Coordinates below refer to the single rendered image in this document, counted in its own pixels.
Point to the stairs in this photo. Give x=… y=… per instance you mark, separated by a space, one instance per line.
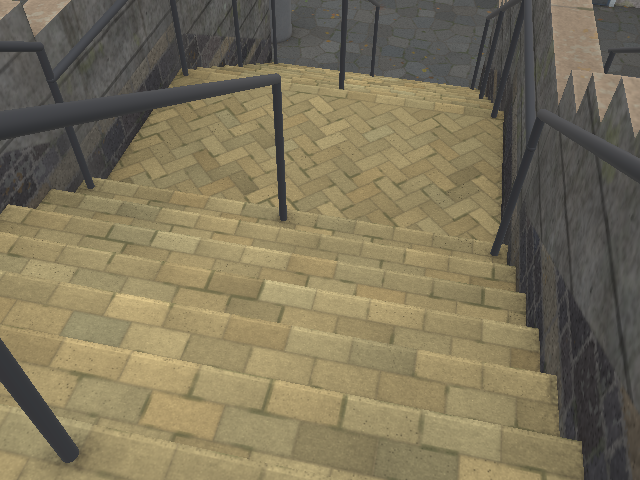
x=362 y=83
x=178 y=336

